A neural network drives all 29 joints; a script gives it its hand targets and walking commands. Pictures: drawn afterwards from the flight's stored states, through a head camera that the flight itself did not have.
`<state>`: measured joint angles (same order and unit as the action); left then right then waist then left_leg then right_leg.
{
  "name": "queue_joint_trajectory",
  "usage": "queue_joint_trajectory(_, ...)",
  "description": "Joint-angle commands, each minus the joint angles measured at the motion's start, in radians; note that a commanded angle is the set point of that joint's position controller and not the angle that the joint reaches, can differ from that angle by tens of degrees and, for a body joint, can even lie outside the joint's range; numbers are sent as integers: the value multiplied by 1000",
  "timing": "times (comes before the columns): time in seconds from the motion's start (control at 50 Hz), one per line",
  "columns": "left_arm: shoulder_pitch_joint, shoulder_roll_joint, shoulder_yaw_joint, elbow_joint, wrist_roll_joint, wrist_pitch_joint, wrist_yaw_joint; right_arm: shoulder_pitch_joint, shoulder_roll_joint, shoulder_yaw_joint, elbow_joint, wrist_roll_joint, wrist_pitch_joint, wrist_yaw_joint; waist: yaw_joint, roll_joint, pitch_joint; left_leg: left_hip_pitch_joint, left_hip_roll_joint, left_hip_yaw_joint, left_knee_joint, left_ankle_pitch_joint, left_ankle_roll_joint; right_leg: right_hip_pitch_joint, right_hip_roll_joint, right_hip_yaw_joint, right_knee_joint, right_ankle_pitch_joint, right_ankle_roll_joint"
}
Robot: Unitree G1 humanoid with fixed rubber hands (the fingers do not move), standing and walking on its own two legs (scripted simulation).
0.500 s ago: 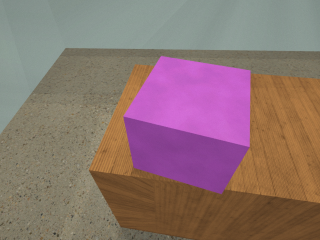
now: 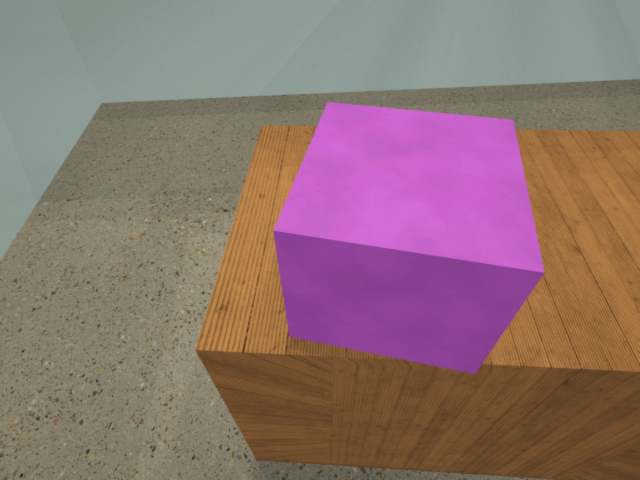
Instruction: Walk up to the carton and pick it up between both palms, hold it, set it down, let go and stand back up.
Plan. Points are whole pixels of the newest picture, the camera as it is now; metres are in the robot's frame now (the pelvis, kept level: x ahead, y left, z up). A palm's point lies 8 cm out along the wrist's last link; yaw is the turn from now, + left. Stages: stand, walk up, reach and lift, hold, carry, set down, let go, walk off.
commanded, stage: walk up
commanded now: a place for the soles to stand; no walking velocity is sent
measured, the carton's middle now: (397, 231) +0.47 -0.10 +0.05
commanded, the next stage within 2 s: none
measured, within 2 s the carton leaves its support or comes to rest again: neither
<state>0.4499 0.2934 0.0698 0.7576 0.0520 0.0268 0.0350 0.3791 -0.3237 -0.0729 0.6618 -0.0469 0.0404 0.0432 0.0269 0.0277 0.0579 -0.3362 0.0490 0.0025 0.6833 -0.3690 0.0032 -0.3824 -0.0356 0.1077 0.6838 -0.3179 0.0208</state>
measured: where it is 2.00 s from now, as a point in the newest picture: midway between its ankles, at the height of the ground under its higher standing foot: outside the picture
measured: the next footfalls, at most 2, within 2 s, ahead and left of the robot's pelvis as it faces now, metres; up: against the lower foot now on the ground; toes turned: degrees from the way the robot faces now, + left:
right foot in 0.30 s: +0.08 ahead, -0.09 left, +0.00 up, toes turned -4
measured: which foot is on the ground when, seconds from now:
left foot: down 0.00-1.00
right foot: down 0.00-0.00, up 0.02-0.28, down 0.30-1.00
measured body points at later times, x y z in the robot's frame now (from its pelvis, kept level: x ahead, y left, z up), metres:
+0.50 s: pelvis +0.05 +0.04 +0.01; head +0.06 +0.03 +0.46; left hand +0.22 +0.26 -0.10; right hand +0.06 -0.23 -0.11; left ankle +0.04 +0.15 -0.72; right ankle +0.05 -0.09 -0.72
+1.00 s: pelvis +0.05 +0.04 +0.01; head +0.06 +0.02 +0.46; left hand +0.22 +0.26 -0.10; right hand +0.03 -0.24 -0.11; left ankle +0.04 +0.15 -0.72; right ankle +0.05 -0.09 -0.72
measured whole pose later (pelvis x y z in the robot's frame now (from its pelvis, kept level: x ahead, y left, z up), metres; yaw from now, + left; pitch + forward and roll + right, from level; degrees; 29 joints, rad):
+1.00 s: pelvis +0.05 +0.04 +0.01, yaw -18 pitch -1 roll +1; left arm 0.30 0.27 0.00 0.69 0.01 0.02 0.00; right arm 0.35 -0.31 0.00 0.67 -0.02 0.03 0.00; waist -0.01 0.00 0.05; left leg -0.18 0.04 0.20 0.59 -0.39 0.01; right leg -0.35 0.08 0.20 0.66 -0.28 0.01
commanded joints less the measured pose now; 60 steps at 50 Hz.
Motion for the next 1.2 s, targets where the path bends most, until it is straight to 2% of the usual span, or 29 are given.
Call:
queue_joint_trajectory(0.0,-43,2,-3,-195,-32,-24,-4,101,-232,-55,-71,0,-38,-40,-105,267,12,132,323,-493,-463,-414,144,-360,151,-80,303,-338,3)
queue_joint_trajectory(0.02,-55,83,23,-195,-22,-18,7,17,-235,-50,-64,0,-35,-56,-84,121,76,-37,368,-520,-497,-415,221,-283,80,26,458,-289,-10)
queue_joint_trajectory(0.04,-14,103,32,-173,-22,-10,2,-43,-205,-38,-53,3,-38,-62,-43,89,99,-90,345,-471,-472,-394,233,-248,66,39,516,-234,-11)
queue_joint_trajectory(0.06,27,106,34,-152,-21,-5,-6,-79,-180,-26,-44,4,-42,-62,-22,81,114,-82,303,-376,-441,-342,223,-236,48,29,525,-177,-7)
queue_joint_trajectory(0.1,52,103,32,-130,-19,-7,-18,-86,-144,-12,-31,1,-43,-58,-31,112,82,-8,255,-244,-407,-198,206,-196,38,-17,450,-129,5)
queue_joint_trajectory(0.16,-29,74,18,-162,-20,-13,-30,-30,-140,1,-7,2,-51,-60,-67,111,68,101,264,-174,-337,72,202,-151,30,-45,230,-150,8)
queue_joint_trajectory(0.2,-60,55,13,-174,-21,-19,-31,-10,-158,2,-6,7,-49,-60,-69,123,30,126,261,-120,-272,265,197,-57,45,-94,98,-143,2)
queue_joint_trajectory(0.24,-43,47,13,-175,-19,-33,-29,-26,-162,15,-12,23,-42,-56,-31,109,-11,90,245,-55,-178,418,162,96,68,-125,-80,10,-23)
queue_joint_trajectory(0.26,-33,61,12,-177,-22,-44,-27,-35,-161,27,-16,33,-39,-51,-7,87,-25,44,238,-30,-133,438,125,183,64,-96,-203,155,-43)
queue_joint_trajectory(0.28,-21,95,16,-180,-14,-51,-24,-17,-130,44,-33,42,-43,-46,2,27,-82,-18,214,8,-72,366,78,290,10,26,-218,249,-77)
queue_joint_trajectory(0.3,-56,186,32,-194,-6,-56,-20,10,-73,64,-73,59,-46,-40,-27,-117,-131,-106,82,98,40,140,4,318,-149,297,-206,337,-168)
queue_joint_trajectory(0.32,-12,190,35,-166,-31,-53,-18,-3,-68,66,-66,44,-28,-50,4,-106,-151,-20,9,77,86,-153,-13,223,-232,378,-243,288,-271)
queue_joint_trajectory(0.34,-50,172,25,-161,-39,-48,-14,-15,-57,66,-71,40,-19,-52,-2,-126,-83,-59,-1,45,86,-202,-15,192,-223,378,-257,260,-291)
queue_joint_trajectory(0.36,-101,162,13,-163,-38,-41,-8,7,-49,68,-64,39,-23,-52,-18,-139,-52,-52,11,34,25,-145,-11,166,-204,342,-247,287,-269)
queue_joint_trajectory(0.4,-194,127,-19,-180,-49,-30,-16,38,-90,55,-59,29,-51,-54,-71,-119,-56,108,59,-6,-232,124,19,56,-96,204,-178,315,-131)
queue_joint_trajectory(0.42,-169,87,-30,-183,-51,-29,-24,-1,-145,41,-64,28,-64,-52,-35,-45,-58,98,113,-66,-266,157,44,70,-7,105,-100,303,-74)
queue_joint_trajectory(0.46,-151,81,-33,-163,-37,-28,-24,-22,-156,38,-65,40,-68,-43,-11,-25,-56,101,168,-78,-273,246,85,108,35,47,-64,278,-45)
queue_joint_trajectory(0.54,-176,101,-25,-161,-35,-36,-30,-17,-141,40,-83,39,-49,-46,-29,21,-74,141,135,22,-233,300,70,116,28,64,-59,368,-59)
queue_joint_trajectory(0.72,-176,124,-7,-174,-42,-36,-28,-52,-142,26,-109,34,-20,-46,-31,-3,-53,125,139,73,-202,115,84,72,42,96,-46,310,-68)
queue_joint_trajectory(0.76,-168,140,-3,-173,-44,-39,-26,-58,-133,27,-109,33,-15,-45,-31,-34,-57,142,105,88,-155,93,67,51,29,151,-84,303,-88)
queue_joint_trajectory(0.82,-161,168,2,-171,-42,-40,-21,-31,-106,31,-105,34,-11,-44,-38,-111,-76,183,28,77,-77,19,27,0,-29,335,-204,196,-148)
queue_joint_trajectory(0.86,-185,165,-2,-171,-39,-35,-17,-2,-96,32,-96,33,-17,-47,-55,-133,-53,197,15,51,-128,-29,25,-29,-32,371,-240,132,-150)
queue_joint_trajectory(0.9,-183,137,-13,-168,-38,-31,-17,6,-116,25,-81,29,-30,-48,-54,-100,-42,239,50,38,-200,34,47,-51,10,282,-194,171,-101)
queue_joint_trajectory(0.96,-159,110,-18,-167,-37,-32,-24,-5,-157,16,-69,23,-40,-50,-41,-23,-58,231,176,13,-264,151,111,-13,83,91,-25,254,-50)
queue_joint_trajectory(0.98,-151,106,-18,-170,-34,-32,-26,-13,-166,15,-69,22,-38,-51,-36,-7,-53,211,207,17,-266,184,128,2,81,65,-7,241,-45)
queue_joint_trajectory(1.02,-141,107,-14,-179,-34,-33,-29,-29,-166,17,-71,25,-28,-51,-34,17,-42,161,207,49,-246,182,127,40,68,65,-15,246,-52)
queue_joint_trajectory(1.08,-117,137,-4,-175,-44,-38,-27,-45,-145,27,-71,32,-12,-48,-26,-16,-42,138,119,101,-168,93,75,54,45,153,-80,285,-79)
queue_joint_trajectory(1.14,-109,173,3,-166,-40,-37,-15,3,-106,34,-61,36,-3,-48,-35,-120,-48,174,13,80,-75,-34,20,-5,-30,394,-245,110,-149)
queue_joint_trajectory(1.18,-158,162,-6,-168,-37,-29,-7,51,-93,38,-45,37,-12,-50,-63,-138,-21,182,10,45,-154,-62,21,-28,-32,415,-276,44,-149)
